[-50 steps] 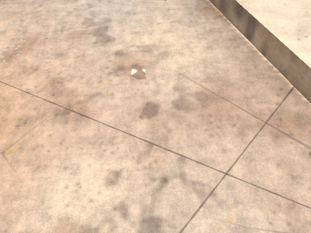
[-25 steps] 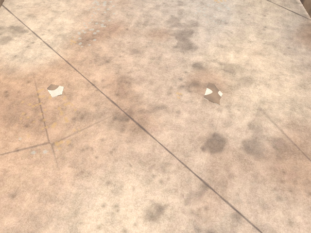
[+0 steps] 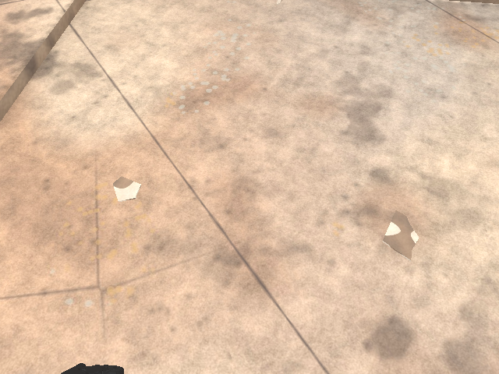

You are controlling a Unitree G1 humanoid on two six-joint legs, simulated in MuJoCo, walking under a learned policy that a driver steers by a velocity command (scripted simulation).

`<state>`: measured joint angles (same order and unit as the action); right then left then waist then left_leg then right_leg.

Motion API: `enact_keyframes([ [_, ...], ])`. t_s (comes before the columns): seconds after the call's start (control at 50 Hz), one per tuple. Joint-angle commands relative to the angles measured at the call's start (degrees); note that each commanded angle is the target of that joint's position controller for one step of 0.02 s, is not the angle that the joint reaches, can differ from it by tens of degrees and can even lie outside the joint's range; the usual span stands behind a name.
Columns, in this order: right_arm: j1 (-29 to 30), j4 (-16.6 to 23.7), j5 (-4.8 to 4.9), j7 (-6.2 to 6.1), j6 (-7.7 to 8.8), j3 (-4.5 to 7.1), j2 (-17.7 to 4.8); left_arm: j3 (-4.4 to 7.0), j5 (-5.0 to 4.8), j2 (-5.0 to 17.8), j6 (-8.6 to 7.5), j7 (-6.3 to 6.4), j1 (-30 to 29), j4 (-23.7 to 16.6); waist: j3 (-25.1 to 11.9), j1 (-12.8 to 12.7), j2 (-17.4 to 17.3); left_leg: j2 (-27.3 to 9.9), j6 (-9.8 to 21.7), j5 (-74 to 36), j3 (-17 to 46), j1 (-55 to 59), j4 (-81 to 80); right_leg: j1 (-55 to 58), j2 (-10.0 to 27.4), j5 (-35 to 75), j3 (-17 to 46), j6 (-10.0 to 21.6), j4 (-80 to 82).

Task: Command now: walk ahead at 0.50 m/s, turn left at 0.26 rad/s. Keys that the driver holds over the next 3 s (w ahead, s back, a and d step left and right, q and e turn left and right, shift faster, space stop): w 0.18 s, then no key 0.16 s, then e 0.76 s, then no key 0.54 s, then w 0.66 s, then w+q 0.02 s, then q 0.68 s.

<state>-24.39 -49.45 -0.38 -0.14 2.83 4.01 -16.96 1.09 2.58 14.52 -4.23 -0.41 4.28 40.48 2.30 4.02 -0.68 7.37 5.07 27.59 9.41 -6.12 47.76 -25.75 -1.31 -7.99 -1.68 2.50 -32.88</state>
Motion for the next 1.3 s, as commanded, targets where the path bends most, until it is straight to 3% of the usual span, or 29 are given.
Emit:
enact_keyframes([
  [0.02, -1.4, 3.8, -0.93, 0.27, 0.61, 0.44, -5.2, 3.30, -1.15, 8.2, 0.45, 0.10, 12.0, 0.5, -6.0, -5.0, 3.3, -4.2, -0.2, -5.3, -0.9, -27.5, 23.6, 27.2, 21.7, -16.6, 35.6, 10.3, 18.3],
  [0.04, 1.7, 4.4, -0.96, 0.63, 0.66, 0.11, -4.4, 2.74, -0.85, 6.1, 0.25, -0.09, 10.2, 0.9, -3.2, -4.6, 1.4, -5.8, -0.4, -8.0, -1.5, -26.7, 21.1, 22.8, 18.8, -9.6, 28.4, 9.1, 19.3],
  [0.08, 2.7, 4.7, -1.70, 1.42, -0.17, -0.16, -3.6, 2.30, -1.09, 5.3, -0.43, 0.06, 10.9, 2.7, -2.1, -3.3, 5.6, -7.7, -1.2, -9.1, -2.8, -24.2, 17.2, 18.8, 14.6, 0.7, 19.3, 7.4, 20.7],
  [0.12, 2.7, 4.6, -1.97, 1.81, -0.81, -0.39, -2.9, 2.36, -1.67, 5.6, -1.52, -0.32, 13.4, 4.3, -2.9, -2.9, 6.3, -7.6, -1.8, -9.8, -3.9, -23.8, 15.8, 18.8, 13.8, 8.5, 15.8, 8.0, 21.4],
  [0.18, 8.1, 6.1, -2.27, 2.32, -1.08, -0.92, -2.2, 2.61, -2.17, 6.3, -2.02, -0.45, 15.7, 6.1, -1.1, -3.2, 5.9, -9.8, -3.0, -14.1, -6.3, -29.0, 11.7, 19.8, 13.5, 9.4, 12.5, 9.2, 24.5],
  [0.26, 15.3, 7.6, -1.70, 2.23, -0.59, -2.60, 0.9, 2.03, -2.17, 5.5, -1.53, -0.48, 17.4, 8.1, -0.1, -4.2, 5.7, -9.8, -4.8, -20.2, -11.4, -25.0, -2.2, 18.5, 10.2, 35.4, 3.4, 7.6, 21.3],
  [0.36, 17.8, 6.9, -1.24, 1.10, -0.07, -2.96, 0.2, 1.91, -2.21, 6.3, -0.52, -0.06, 20.5, 10.9, -2.2, -5.6, 7.4, -7.1, -3.2, -23.9, -12.1, -16.8, -13.0, 21.9, 10.9, 39.8, 3.6, 5.5, 14.6],
  [0.4, 13.3, 5.0, -1.64, 0.35, 0.60, -2.55, -0.8, 1.98, -2.65, 6.6, -0.06, 0.43, 19.0, 11.2, -2.7, -3.1, 5.7, -6.2, -1.8, -25.9, -11.1, -11.0, -20.2, 22.6, 10.6, 37.2, 6.1, 4.3, 8.8],
  [0.42, 9.3, 3.5, -2.26, -0.16, 1.43, -2.19, -2.0, 1.93, -3.14, 6.5, 0.03, 0.53, 18.7, 11.1, -4.4, -1.2, 3.1, -7.5, -1.1, -33.7, -10.3, -3.9, -25.4, 20.7, 8.5, 32.9, 5.8, 3.0, 2.8],
  [0.44, 4.4, 2.8, -3.10, -0.78, 2.21, -1.37, -5.9, 1.41, -3.51, 5.0, -0.27, 0.76, 19.4, 9.4, -10.3, -0.4, -2.2, -17.7, 0.7, -57.6, -2.7, 7.9, -21.7, 14.0, 5.9, 16.1, 4.6, 1.3, -6.3],
  [0.46, 3.1, 3.4, -2.37, -0.91, 1.31, -0.09, -9.6, 0.29, -5.09, -0.4, 0.50, 1.26, 27.4, 9.3, -19.8, -2.6, -13.3, -33.3, 10.3, -79.3, 9.9, 20.8, -18.0, 3.6, -1.1, -23.5, 0.8, 0.0, -22.7],
  [0.48, 3.3, 4.1, 0.33, -0.61, 0.28, -0.20, -7.4, 1.76, -3.88, 5.0, 2.32, 2.14, 25.5, 10.6, -21.5, -0.8, -8.1, -33.1, 12.7, -74.1, 11.0, 16.3, -20.1, 1.6, -2.3, -31.7, 3.0, 0.1, -30.0],
  [0.52, 10.4, 5.4, 0.13, -1.25, -0.46, -1.41, -3.1, 2.66, -2.00, 5.2, 3.75, 1.69, 19.7, 9.6, -9.8, -3.5, -4.2, -27.7, 9.8, -55.8, 3.7, 4.5, -26.7, -1.8, 0.9, -25.1, 3.8, -0.6, -33.6],
  [0.56, 13.5, 5.5, -0.08, -2.28, -0.82, -1.80, -1.6, 2.93, -1.17, 4.0, 5.20, 0.93, 18.8, 9.4, -5.1, -5.6, -6.3, -24.0, 7.4, -46.6, -2.8, -4.7, -31.2, 1.1, 2.7, -19.4, 3.2, -2.3, -32.0],
  [0.64, 14.6, 5.6, -0.95, -2.61, -0.98, -1.34, -2.1, 3.28, -1.26, 2.6, 7.25, 0.55, 18.4, 8.6, -6.1, -6.6, -5.4, -23.3, 8.4, -35.7, -8.0, -9.0, -32.9, 2.8, 2.3, -16.7, 1.3, -3.5, -30.0],
  [0.72, 14.7, 5.5, -1.32, -2.47, -1.92, -0.66, -3.5, 2.95, -1.02, 2.5, 8.58, -0.49, 13.0, 5.5, -5.2, -5.1, -7.5, -24.0, 7.8, -19.2, -9.7, -10.3, -34.5, 3.9, 3.4, -14.9, -0.4, -2.8, -20.0],
  [0.8, 13.9, 5.3, -1.52, -1.91, -3.00, 0.37, -5.9, 3.02, -1.50, 3.6, 8.58, -1.33, 11.0, 3.0, -6.0, -4.1, -6.9, -26.4, 7.0, -14.6, -10.1, -9.8, -32.8, 7.9, 2.8, -16.6, -2.6, -1.1, -12.5],
  [0.84, 14.7, 5.3, -1.12, -1.85, -3.53, 0.93, -7.1, 3.08, -1.71, 3.6, 8.17, -1.60, 12.8, 2.7, -6.1, -5.4, -5.7, -26.3, 4.5, -12.7, -11.8, -11.3, -30.1, 13.0, 2.0, -14.1, -3.7, 0.7, -4.6],
  [0.86, 14.4, 5.1, -1.06, -1.75, -3.87, 1.09, -7.0, 3.25, -1.67, 4.0, 7.79, -1.56, 14.8, 3.2, -5.5, -6.3, -3.6, -25.3, 1.9, -11.9, -13.9, -13.9, -26.7, 17.0, 1.3, -11.4, -3.0, 1.7, 1.7],
  [0.88, 12.1, 4.4, -1.24, -1.32, -4.43, 1.13, -5.5, 3.68, -1.33, 5.8, 7.17, -1.24, 15.9, 3.4, -3.3, -6.5, 3.7, -22.0, -2.3, -7.4, -17.6, -17.4, -18.2, 18.4, 4.6, -10.3, 4.8, 3.0, 12.0],
  [0.9, 10.3, 6.7, -0.88, -0.98, -4.98, -0.06, -0.2, 5.16, -1.12, 13.2, 6.84, -0.56, 14.1, 1.0, -1.2, -4.9, 20.1, -12.1, -7.9, 6.5, -22.7, -30.4, -3.1, 19.3, 21.4, -9.3, 30.3, 7.9, 20.8],
  [0.92, 17.6, 8.6, -1.32, -1.71, -5.73, 0.38, -3.1, 6.25, -0.60, 16.1, 6.91, 0.34, 16.4, 1.6, 3.4, -8.2, 14.0, -8.6, -7.8, 7.0, -13.1, -30.5, 6.0, 9.5, 24.0, -0.5, 31.9, 13.3, 21.9],
  [0.94, 17.6, 8.7, -0.56, -1.58, -5.99, 0.26, -2.4, 5.68, -0.80, 13.6, 6.77, 1.06, 14.3, 2.0, 3.4, -5.5, 9.9, -9.5, -7.5, 1.5, -9.6, -28.5, 9.7, 8.4, 19.7, 0.3, 25.6, 12.5, 20.4],
  [0.96, 15.8, 7.8, -0.24, -1.34, -5.71, 0.35, -2.6, 5.07, -1.38, 11.4, 6.66, 1.22, 10.4, 1.3, 3.5, -3.3, 8.6, -9.5, -7.0, -4.0, -8.6, -27.9, 10.0, 8.1, 15.5, -1.5, 20.8, 10.3, 19.8],
  [0.98, 14.2, 6.7, -0.71, -1.20, -5.22, 0.73, -3.4, 4.87, -1.40, 10.6, 6.63, 1.12, 6.9, 0.0, 1.7, -2.2, 8.6, -8.8, -6.4, -7.4, -8.7, -28.0, 11.0, 10.6, 12.5, -0.1, 18.4, 8.9, 18.9],
  [1.0, 12.4, 5.7, -1.60, -0.92, -4.96, 1.03, -4.2, 4.55, -1.77, 9.3, 6.39, 1.06, 6.1, -0.7, -0.4, -2.2, 8.7, -8.3, -6.3, -8.7, -9.1, -27.8, 12.9, 13.2, 11.3, 6.6, 16.9, 9.1, 17.4],
  [1.04, 12.2, 5.8, -1.41, -0.56, -4.88, 1.14, -3.7, 4.42, -2.37, 8.6, 5.88, 0.58, 8.2, -0.7, -4.2, -2.9, 5.8, -7.9, -6.8, -8.5, -8.5, -27.6, 14.5, 17.8, 11.3, 15.0, 16.9, 9.9, 15.3],
  [1.18, 14.8, 7.6, -0.52, -1.24, -5.45, 0.23, -2.6, 4.67, -1.65, 9.2, 5.71, 1.02, 12.8, -0.1, -4.7, -6.3, 7.9, -7.8, -7.3, -5.0, -8.0, -25.4, 2.4, 22.7, 12.3, 14.6, 21.0, 11.6, 13.8],
  [1.3, 12.2, 7.5, 0.40, -1.77, -4.93, -0.37, -2.3, 4.15, -1.16, 9.5, 6.08, 0.74, 9.3, 0.2, -4.8, -5.2, 8.0, -5.8, -4.8, -4.0, -9.4, -11.5, -11.1, 16.4, 11.5, 18.2, 22.8, 10.1, 11.4],
])
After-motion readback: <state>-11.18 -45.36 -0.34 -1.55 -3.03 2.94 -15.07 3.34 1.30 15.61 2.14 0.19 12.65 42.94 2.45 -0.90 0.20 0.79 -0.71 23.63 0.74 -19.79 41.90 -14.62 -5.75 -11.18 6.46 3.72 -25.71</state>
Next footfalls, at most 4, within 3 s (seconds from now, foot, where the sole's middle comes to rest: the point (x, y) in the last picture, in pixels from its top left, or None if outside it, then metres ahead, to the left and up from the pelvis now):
0.42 left None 0.34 0.10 -0.76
0.88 right None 0.22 -0.10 -0.76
1.36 left None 0.30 0.08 -0.76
1.62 right None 0.16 -0.09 -0.76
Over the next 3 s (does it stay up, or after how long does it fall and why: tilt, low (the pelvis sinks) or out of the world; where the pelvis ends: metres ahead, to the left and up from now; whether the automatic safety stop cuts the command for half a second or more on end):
stays up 0.53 -0.15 0.01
